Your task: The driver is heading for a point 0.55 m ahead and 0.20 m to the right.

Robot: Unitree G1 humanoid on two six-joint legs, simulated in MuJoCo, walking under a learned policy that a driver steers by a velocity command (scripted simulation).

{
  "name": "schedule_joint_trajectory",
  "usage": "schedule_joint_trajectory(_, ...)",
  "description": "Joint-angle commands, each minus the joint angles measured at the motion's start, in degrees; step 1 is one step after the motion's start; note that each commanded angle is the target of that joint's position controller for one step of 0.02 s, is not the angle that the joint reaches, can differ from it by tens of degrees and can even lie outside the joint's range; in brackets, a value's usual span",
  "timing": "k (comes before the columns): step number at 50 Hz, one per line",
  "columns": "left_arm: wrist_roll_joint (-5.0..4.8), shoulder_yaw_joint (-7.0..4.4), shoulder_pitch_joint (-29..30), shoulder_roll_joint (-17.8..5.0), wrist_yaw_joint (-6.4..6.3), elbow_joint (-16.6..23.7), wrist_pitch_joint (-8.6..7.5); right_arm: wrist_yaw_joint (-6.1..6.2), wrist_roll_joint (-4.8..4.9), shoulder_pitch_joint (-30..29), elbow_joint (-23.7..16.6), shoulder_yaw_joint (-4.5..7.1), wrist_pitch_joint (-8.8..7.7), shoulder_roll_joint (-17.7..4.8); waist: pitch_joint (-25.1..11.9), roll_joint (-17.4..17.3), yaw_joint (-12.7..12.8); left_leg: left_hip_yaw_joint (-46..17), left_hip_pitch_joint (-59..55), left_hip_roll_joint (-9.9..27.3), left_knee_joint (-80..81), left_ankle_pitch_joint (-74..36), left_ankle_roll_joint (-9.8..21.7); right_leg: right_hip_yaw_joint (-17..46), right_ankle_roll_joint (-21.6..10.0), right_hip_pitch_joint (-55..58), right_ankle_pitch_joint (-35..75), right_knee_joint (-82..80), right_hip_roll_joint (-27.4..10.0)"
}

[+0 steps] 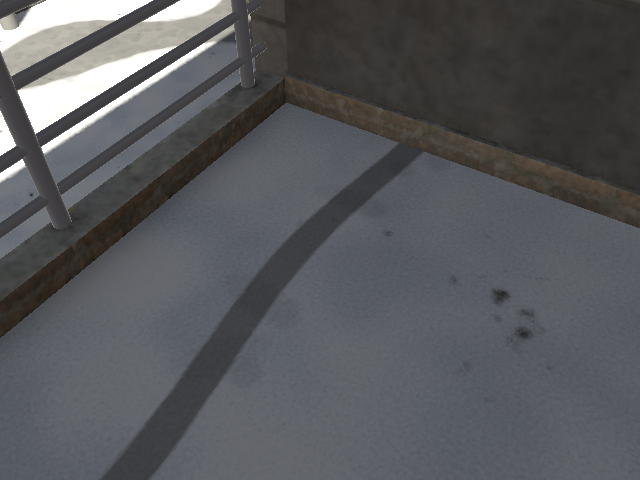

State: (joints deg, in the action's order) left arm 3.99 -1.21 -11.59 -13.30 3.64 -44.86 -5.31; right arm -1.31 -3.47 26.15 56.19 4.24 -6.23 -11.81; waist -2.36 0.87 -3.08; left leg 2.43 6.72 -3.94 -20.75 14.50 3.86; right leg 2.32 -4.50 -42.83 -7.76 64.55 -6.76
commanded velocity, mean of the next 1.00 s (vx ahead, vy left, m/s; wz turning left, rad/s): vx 0.39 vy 0.00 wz -0.33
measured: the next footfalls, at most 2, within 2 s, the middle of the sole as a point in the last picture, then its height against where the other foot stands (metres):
right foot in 0.24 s outside the picture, level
left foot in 0.76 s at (344, 450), level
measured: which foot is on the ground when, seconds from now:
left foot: down 0.00-0.26, up 0.28-0.74, down 0.76-1.00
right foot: up 0.00-0.22, down 0.24-0.76, up 0.78-1.00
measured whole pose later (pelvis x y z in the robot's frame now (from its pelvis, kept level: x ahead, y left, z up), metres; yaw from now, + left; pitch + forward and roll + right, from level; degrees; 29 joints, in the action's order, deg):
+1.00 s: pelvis +0.48 -0.10 -0.01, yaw -22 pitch +2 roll +0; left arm 0.1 -3.4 -9.6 -14.2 -1.6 -39.9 0.7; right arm 0.3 -1.3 8.6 41.3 2.3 -1.5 -11.3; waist 0.9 1.4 -0.8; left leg -1.0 22.7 -2.3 -26.4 5.9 1.9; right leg 4.6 3.9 -26.2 -22.6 47.0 -1.5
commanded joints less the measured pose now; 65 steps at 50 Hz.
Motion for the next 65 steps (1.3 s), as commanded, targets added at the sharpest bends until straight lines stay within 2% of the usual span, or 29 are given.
schedule_joint_trajectory(1, -0.58, 0.92, 1.51, 0.66, 0.98, 4.0, 0.54, -0.57, -0.56, -12.34, -7.96, -0.59, -3.29, -3.8, 3.52, -3.21, 5.04, -2.29, 20.7, 11.7, 12.79, -19.12, 8.2, -2.67, 0.99, 15.91, 14.57, -14.9, 0.73)
schedule_joint_trajectory(3, -1.35, 0.89, 5.58, 0.34, 1.66, 5.47, 1.83, -2.22, -0.77, -7.73, -6.37, 0.01, -2.98, -7.28, 5.56, -3.54, 3.49, -2.77, 14.13, 14.77, 13.18, -20.21, 7.96, -1.96, 1.56, 13.48, 17.34, -19.44, 1.41)
schedule_joint_trajectory(4, -8.04, -0.73, 9.64, -3.18, -1.63, 5.14, 1.58, 0.0, 5.79, -6.08, -5.4, 0.96, -0.95, -10.62, 8.56, -0.32, 2.4, -4.99, 8.8, 17.06, 13.83, -20.53, 6.69, -0.87, 1.16, 7.67, 16.0, -21.09, 1.48)
schedule_joint_trajectory(5, -8.56, -0.4, 12.2, -3.21, -2.47, 7.0, 1.14, 1.45, 6.54, -3.28, -4.13, 0.63, -0.06, -10.02, 9.56, -1.44, 1.95, -5.16, 1.2, 18.63, 13.68, -19.92, 5.89, 1.38, 0.79, 2.35, 14.75, -24.24, 1.48)
schedule_joint_trajectory(9, -5.84, -1.86, 13.43, -4.59, -2.27, 7.56, 0.27, 3.33, 3.92, -2.65, -3.88, 1.02, 1.42, -9.79, 4.89, -4.81, 2.15, -0.23, -9.6, 17.83, 6.54, -34.73, 2.59, -3.13, -0.97, 7.66, 10.24, -31.06, 5.17)
schedule_joint_trajectory(12, -4.97, -4.94, -4.12, -9.49, -2.07, 2.79, 1.34, 3.41, 3.76, -4.74, -6.24, 1.41, 2.47, -10.3, -4.44, -5.05, 10.25, 3.69, -6.15, 14.02, -19.24, -49.91, -1.22, -4.38, -4.73, 30.82, 6.27, -32.58, 9.36)
schedule_joint_trajectory(13, -4.69, -6.53, -11.16, -15.56, -2.51, 1.54, 1.74, 3.51, 1.94, -2.06, -8.92, 0.27, 1.78, -7.0, -11.83, 6.48, 9.99, 4.84, 11.29, 9.16, -40.42, -26.7, -3.37, 12.04, -9.47, 50.06, 11.17, -29.84, -1.07)
schedule_joint_trajectory(14, -5.64, -6.09, -11.0, -15.31, -2.08, 1.77, 1.56, 2.28, 2.34, 2.19, -9.18, -1.81, 0.39, -1.3, -19.31, 17.59, 7.48, -1.69, 30.11, -1.08, -61.27, 13.99, -6.18, 42.25, -20.11, 63.73, -2.68, -43.25, -12.17)
schedule_joint_trajectory(15, -5.32, -5.33, -10.56, -11.88, -2.04, 2.42, 1.78, 1.43, 3.99, -2.33, -10.18, -0.47, -1.56, -6.31, -19.2, 9.23, 9.46, -10.2, 36.04, 2.16, -65.88, 12.01, -4.34, 44.32, -17.28, 62.66, -12.06, -47.83, -10.16)
schedule_joint_trajectory(16, -4.77, -4.97, -6.72, -10.27, -2.5, 2.89, 1.8, 1.53, 5.46, -9.1, -12.81, -0.08, -2.4, -8.24, -11.45, 5.42, 9.0, -9.03, 38.48, 4.47, -64.65, 7.57, -3.43, 35.58, -14.3, 55.07, -9.22, -47.76, -8.4)
schedule_joint_trajectory(18, -3.97, -4.3, 0.42, -8.44, -2.75, 4.64, 0.87, 2.95, 3.46, -13.9, -15.45, 0.39, -2.4, -8.61, -5.13, -2.47, 4.43, -8.56, 34.4, 8.49, -56.1, 1.86, -3.28, 25.46, -12.2, 39.21, 4.18, -48.95, -4.38)
schedule_joint_trajectory(24, -4.5, -4.8, -1.93, -9.28, -4.11, 5.48, 0.77, 3.79, 2.15, -17.81, -19.47, 0.18, 0.44, -6.12, -1.49, -0.15, 2.62, -6.74, 33.81, 9.87, -38.41, -3.75, -6.99, 18.71, -12.71, 27.27, 9.26, -51.48, -0.4)
schedule_joint_trajectory(29, -5.64, -5.37, -5.94, -10.06, -4.95, 5.11, 1.65, 3.01, 2.83, -27.78, -21.79, -0.35, -0.14, -5.91, -1.16, 2.93, 6.86, -6.92, 28.45, 5.97, -18.02, -18.39, -7.44, 16.91, -8.57, 26.85, 4.12, -49.69, 2.57)
schedule_joint_trajectory(33, -5.37, -5.32, -9.6, -8.45, -5.4, 3.75, 3.18, 1.69, 2.73, -31.82, -23.2, -0.28, -1.15, -6.53, -1.16, 4.33, 8.84, -5.86, 26.24, 2.97, -10.27, -18.86, -5.94, 17.55, -6.56, 33.3, 16.98, -41.51, 2.16)
schedule_joint_trajectory(36, -5.06, -5.24, -7.64, -7.67, -5.87, 5.06, 3.78, 1.04, 2.43, -28.17, -22.74, 0.35, -1.92, -7.53, -3.4, 5.7, 6.02, -5.66, 19.84, 1.53, -3.0, -17.68, -2.8, 19.71, -4.47, 37.95, 23.97, -34.04, 2.8)
schedule_joint_trajectory(37, -4.97, -4.99, -5.56, -6.89, -5.79, 6.08, 3.55, 1.25, 1.86, -24.18, -21.94, 0.65, -2.31, -8.21, -5.63, 5.7, 3.53, -5.49, 11.99, 3.06, 0.49, -25.23, -1.0, 18.17, -2.64, 36.52, 26.97, -29.2, 5.03)
schedule_joint_trajectory(38, -4.01, -4.13, -3.9, -4.52, -5.56, 7.95, 2.95, 1.74, 0.77, -18.01, -21.35, 1.19, -2.38, -10.92, -12.06, 2.36, 1.06, -11.44, -3.11, 11.67, -4.47, -43.59, 2.89, 15.18, -0.2, 28.69, 18.37, -18.5, 7.41)
schedule_joint_trajectory(39, -4.17, -3.51, -12.61, -3.02, -5.39, 6.92, 2.36, 2.1, -0.06, -13.24, -20.64, 1.32, -1.48, -12.07, -18.58, -11.97, 2.45, -26.6, -21.34, 25.98, -8.85, -64.63, 15.08, 10.75, 4.74, 12.76, -19.25, -0.98, 15.17)
schedule_joint_trajectory(40, -4.17, -3.59, -15.64, -7.43, -4.62, 6.36, 2.1, 2.0, 2.46, -10.62, -19.32, 1.17, -0.41, -9.68, -22.81, -15.88, 2.16, -35.46, -23.2, 31.07, -7.79, -55.09, 19.02, 10.53, 6.29, 6.72, -33.66, 6.72, 12.87)
schedule_joint_trajectory(41, -4.9, -4.46, -12.08, -10.29, -4.53, 6.14, 2.88, 2.15, 3.34, -12.87, -20.23, 0.84, 0.53, -8.14, -17.54, -10.11, 1.07, -33.27, -18.74, 27.75, -6.07, -41.77, 16.92, 10.18, 7.88, 3.1, -30.22, 11.64, 10.56)
schedule_joint_trajectory(43, -4.44, -4.31, -3.96, -8.82, -5.16, 7.58, 5.05, 2.28, 2.57, -18.3, -21.06, -0.52, 2.36, -5.54, -8.63, -3.08, 1.98, -25.37, -5.0, 21.22, -2.01, -27.06, 11.96, 6.52, 9.11, 3.11, -23.8, 8.61, 7.5)
schedule_joint_trajectory(45, -4.17, -3.49, -4.8, -4.91, -5.31, 7.5, 6.37, 1.83, 1.97, -23.55, -21.01, -0.92, 3.39, -5.37, -3.62, -5.94, 5.92, -17.25, 10.11, 14.92, 1.58, -23.47, 8.24, 2.93, 9.09, 13.52, -20.71, -3.79, 5.48)
schedule_joint_trajectory(47, -3.76, -2.57, -5.18, -2.02, -5.41, 6.88, 6.07, 1.53, 1.94, -23.73, -20.36, -0.2, 3.85, -6.76, -4.58, -9.54, 5.66, -12.05, 13.78, 11.84, 2.27, -27.73, 8.12, -0.25, 8.87, 21.4, -17.9, -14.37, 6.17)
schedule_joint_trajectory(50, -3.74, -2.62, -5.15, -2.75, -5.34, 5.64, 5.72, 1.77, 2.56, -21.36, -19.21, -0.15, 4.27, -6.89, -8.13, -9.26, 5.29, -13.18, 11.53, 13.46, 1.19, -19.13, 8.9, -0.06, 8.06, 27.56, -7.99, -25.15, 5.82)
schedule_joint_trajectory(52, -3.02, -2.71, -4.05, -2.82, -5.07, 5.62, 5.95, 1.75, 3.02, -20.86, -18.93, -0.87, 4.63, -5.37, -6.55, -8.15, 5.83, -13.03, 14.71, 11.9, 0.8, -3.24, 5.99, -1.14, 6.35, 33.13, -2.36, -33.89, 6.68)
schedule_joint_trajectory(54, -1.45, -2.96, -1.41, -5.64, -5.27, 8.06, 6.25, 1.45, 2.22, -18.23, -17.78, -1.55, 4.37, -3.89, -3.14, -3.85, 4.6, -11.75, 20.25, 8.87, -1.34, 12.69, -0.06, 5.24, 3.44, 35.84, -1.66, -37.35, 0.88)
schedule_joint_trajectory(55, -1.96, -3.93, 0.56, -8.83, -5.3, 7.57, 6.31, 1.52, 2.46, -15.91, -18.0, -1.16, 4.34, -4.48, -0.7, 4.72, 1.49, -7.08, 18.14, 4.98, -2.36, 10.47, -2.11, 5.64, 1.45, 28.55, -12.49, -37.57, 0.73)
schedule_joint_trajectory(56, -2.22, -3.51, 1.13, -5.9, -5.03, 7.65, 5.97, 1.86, 2.06, -17.66, -17.75, -0.88, 4.39, -5.78, 0.96, 5.36, 2.97, -5.46, 13.69, 4.34, -5.13, 6.79, -3.52, 5.42, 1.32, 22.84, -20.0, -39.81, 2.17)
schedule_joint_trajectory(65, -3.09, -2.59, 0.03, -2.8, -5.32, 6.22, 3.81, 2.5, 2.64, -15.79, -15.78, -0.51, 4.66, -3.76, 1.13, 0.86, 2.78, -5.64, 9.03, 5.02, -9.03, -4.81, -2.84, 3.74, 3.14, 23.13, -7.73, -36.84, 4.15)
